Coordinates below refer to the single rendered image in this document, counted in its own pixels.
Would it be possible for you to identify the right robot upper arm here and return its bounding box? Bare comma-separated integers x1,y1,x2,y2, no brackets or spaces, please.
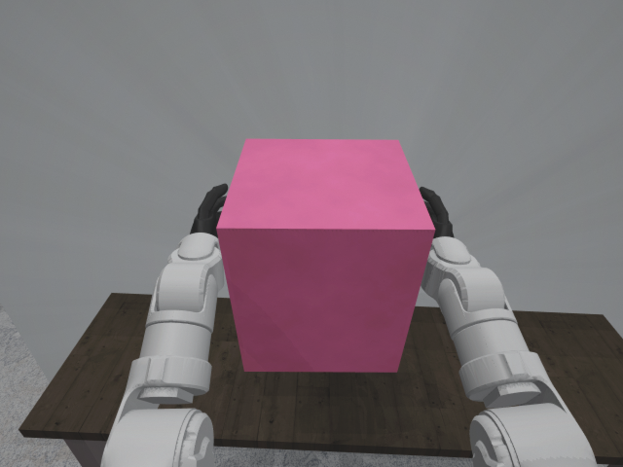
469,403,596,467

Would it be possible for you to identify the table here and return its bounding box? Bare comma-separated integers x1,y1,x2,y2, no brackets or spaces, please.
18,293,623,467

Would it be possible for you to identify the carton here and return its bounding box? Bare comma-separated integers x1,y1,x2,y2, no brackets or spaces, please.
216,139,435,373

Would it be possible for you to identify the left robot hand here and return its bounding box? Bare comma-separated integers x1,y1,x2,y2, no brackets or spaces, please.
190,184,228,238

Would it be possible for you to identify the left robot upper arm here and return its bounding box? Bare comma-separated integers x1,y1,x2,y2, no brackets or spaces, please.
103,409,214,467

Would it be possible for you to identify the right robot hand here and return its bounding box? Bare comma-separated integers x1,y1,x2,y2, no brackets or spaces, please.
420,187,454,238

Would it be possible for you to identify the right robot forearm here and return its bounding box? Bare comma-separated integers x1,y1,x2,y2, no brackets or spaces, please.
421,236,598,467

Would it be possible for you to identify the left robot forearm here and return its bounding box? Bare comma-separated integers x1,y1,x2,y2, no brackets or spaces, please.
100,233,224,467

